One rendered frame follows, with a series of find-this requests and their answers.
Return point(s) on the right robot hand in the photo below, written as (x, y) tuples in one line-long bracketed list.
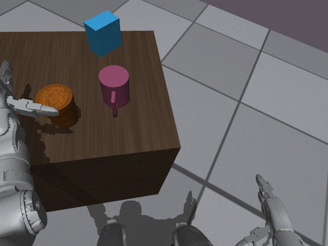
[(277, 218)]

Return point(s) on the right robot arm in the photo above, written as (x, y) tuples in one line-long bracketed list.
[(286, 238)]

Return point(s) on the left robot arm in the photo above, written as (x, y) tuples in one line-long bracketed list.
[(22, 215)]

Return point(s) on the left robot hand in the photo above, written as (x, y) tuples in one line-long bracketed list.
[(22, 106)]

